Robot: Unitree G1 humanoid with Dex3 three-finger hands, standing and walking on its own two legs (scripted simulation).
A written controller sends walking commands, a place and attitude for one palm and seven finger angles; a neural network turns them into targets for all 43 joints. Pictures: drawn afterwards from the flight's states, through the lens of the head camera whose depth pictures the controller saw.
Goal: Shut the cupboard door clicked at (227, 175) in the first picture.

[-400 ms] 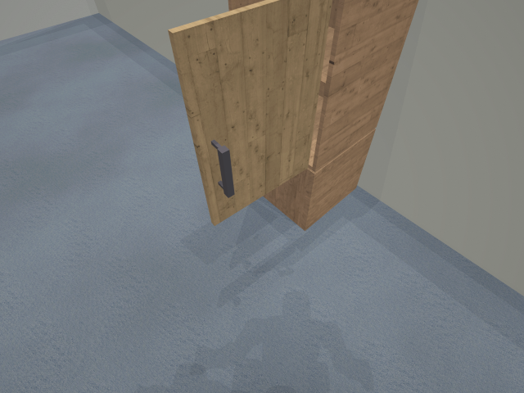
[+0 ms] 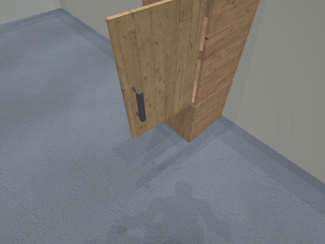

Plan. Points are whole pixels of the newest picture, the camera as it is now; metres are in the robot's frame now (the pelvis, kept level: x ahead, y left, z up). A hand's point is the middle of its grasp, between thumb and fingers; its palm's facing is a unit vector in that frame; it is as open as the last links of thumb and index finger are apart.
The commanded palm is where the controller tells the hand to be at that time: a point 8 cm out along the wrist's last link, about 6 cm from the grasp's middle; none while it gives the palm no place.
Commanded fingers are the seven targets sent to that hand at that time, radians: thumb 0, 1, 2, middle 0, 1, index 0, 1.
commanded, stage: look at it before walking up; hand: left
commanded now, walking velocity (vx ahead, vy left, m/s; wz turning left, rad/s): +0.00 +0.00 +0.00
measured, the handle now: (138, 104) +0.65 +0.14 -0.11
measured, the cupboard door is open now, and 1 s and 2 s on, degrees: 86 86 86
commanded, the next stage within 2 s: walk to a spot facing it in 0.54 s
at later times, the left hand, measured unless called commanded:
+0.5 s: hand out of the picture +0.08 +0.24 -0.16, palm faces -0.04 -0.94 -0.34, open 7.4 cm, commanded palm none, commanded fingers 0.00 0.90 0.90 -0.20 -0.30 -0.20 -0.30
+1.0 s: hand out of the picture +0.07 +0.20 -0.18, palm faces -0.14 -0.95 -0.27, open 7.4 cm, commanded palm none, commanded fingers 0.00 0.90 0.90 -0.20 -0.30 -0.20 -0.30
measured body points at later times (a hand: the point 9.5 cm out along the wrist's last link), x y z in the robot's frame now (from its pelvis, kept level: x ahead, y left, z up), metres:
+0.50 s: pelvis +0.00 +0.00 +0.00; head +0.03 -0.01 +0.45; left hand +0.09 +0.29 -0.13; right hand +0.07 -0.29 -0.14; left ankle -0.02 +0.13 -0.75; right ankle -0.03 -0.09 -0.75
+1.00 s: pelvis -0.01 -0.01 -0.02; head +0.03 -0.02 +0.43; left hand +0.08 +0.25 -0.16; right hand +0.01 -0.27 -0.17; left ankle -0.02 +0.13 -0.75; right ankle -0.04 -0.08 -0.73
